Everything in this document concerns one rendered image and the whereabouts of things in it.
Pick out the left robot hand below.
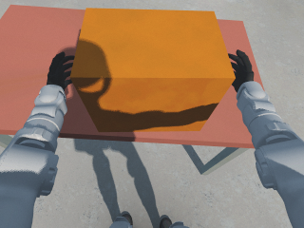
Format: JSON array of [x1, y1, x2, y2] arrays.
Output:
[[47, 52, 75, 91]]

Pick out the left robot upper arm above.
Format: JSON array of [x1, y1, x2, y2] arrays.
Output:
[[0, 144, 59, 228]]

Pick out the left robot forearm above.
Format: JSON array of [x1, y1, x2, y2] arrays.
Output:
[[0, 85, 67, 167]]

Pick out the carton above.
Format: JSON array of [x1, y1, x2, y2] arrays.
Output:
[[69, 8, 236, 132]]

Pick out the left robot foot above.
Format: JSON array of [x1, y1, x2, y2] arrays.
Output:
[[122, 214, 133, 225]]

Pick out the right robot foot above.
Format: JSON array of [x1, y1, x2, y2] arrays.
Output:
[[160, 218, 172, 228]]

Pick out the right robot upper arm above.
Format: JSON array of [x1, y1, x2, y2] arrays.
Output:
[[254, 139, 304, 228]]

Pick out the right robot hand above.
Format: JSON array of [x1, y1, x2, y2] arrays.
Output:
[[228, 49, 255, 93]]

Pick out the robot foot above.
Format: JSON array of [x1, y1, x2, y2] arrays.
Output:
[[122, 214, 133, 225], [160, 218, 172, 228]]

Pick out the right robot forearm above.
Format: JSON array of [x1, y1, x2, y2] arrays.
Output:
[[236, 81, 304, 150]]

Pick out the table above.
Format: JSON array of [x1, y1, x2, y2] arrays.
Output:
[[0, 5, 265, 175]]

